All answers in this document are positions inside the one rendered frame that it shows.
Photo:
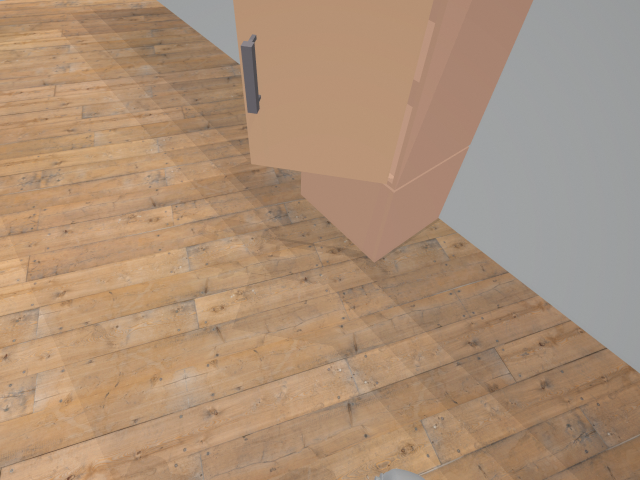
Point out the handle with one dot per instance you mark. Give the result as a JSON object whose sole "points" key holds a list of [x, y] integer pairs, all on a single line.
{"points": [[250, 74]]}

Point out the cupboard door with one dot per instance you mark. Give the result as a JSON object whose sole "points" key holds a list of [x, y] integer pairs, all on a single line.
{"points": [[334, 78]]}

